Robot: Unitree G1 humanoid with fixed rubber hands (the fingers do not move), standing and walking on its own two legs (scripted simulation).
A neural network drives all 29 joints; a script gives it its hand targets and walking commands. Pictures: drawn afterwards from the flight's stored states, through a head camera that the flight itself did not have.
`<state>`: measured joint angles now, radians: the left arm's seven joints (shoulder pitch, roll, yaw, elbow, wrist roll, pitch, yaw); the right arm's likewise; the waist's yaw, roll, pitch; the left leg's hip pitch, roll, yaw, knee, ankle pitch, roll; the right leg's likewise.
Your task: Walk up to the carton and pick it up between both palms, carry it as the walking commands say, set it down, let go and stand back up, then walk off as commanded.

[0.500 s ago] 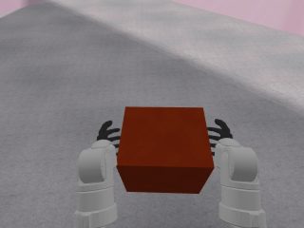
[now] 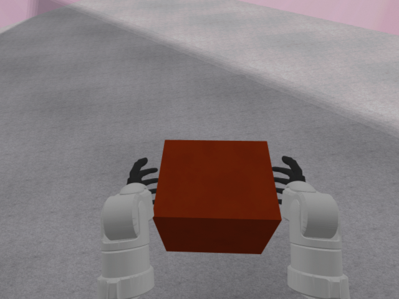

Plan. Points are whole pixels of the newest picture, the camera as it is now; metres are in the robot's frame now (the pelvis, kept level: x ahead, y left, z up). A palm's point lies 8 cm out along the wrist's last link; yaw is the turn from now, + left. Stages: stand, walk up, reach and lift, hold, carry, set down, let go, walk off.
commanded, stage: carry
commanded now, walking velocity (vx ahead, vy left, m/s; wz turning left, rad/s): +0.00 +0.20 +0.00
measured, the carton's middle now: (214, 198) +0.33 +0.00 +0.00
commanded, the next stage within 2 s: none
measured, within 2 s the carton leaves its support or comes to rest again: neither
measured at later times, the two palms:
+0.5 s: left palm (101, 199) +0.29 +0.21 +0.09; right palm (258, 197) +0.29 -0.08 +0.08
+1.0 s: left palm (63, 208) +0.27 +0.27 +0.09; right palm (224, 199) +0.28 -0.02 +0.09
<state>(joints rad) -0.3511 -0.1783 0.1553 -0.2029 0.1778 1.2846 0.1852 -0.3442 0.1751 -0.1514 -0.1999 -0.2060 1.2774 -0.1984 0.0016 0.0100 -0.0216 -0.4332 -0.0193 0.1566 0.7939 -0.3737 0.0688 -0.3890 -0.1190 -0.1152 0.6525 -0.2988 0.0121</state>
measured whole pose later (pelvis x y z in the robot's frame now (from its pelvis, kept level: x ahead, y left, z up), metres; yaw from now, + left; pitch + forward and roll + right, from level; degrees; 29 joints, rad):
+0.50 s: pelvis -0.01 +0.07 +0.00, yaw +0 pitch +3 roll +0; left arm -0.35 -0.18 0.15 -0.22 0.18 1.28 0.19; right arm -0.34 0.18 -0.15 -0.21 -0.20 1.27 -0.19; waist 0.00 0.02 -0.01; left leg -0.38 -0.02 0.19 0.63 -0.31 0.10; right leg -0.43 -0.08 -0.11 0.84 -0.50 0.05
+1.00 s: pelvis -0.02 +0.12 +0.00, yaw +2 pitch +3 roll -1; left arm -0.35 -0.18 0.15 -0.23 0.17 1.28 0.19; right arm -0.34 0.17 -0.14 -0.23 -0.20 1.27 -0.20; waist 0.00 0.00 -0.01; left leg -0.36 0.02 0.14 0.59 -0.28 0.06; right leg -0.40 -0.11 -0.11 0.75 -0.47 0.03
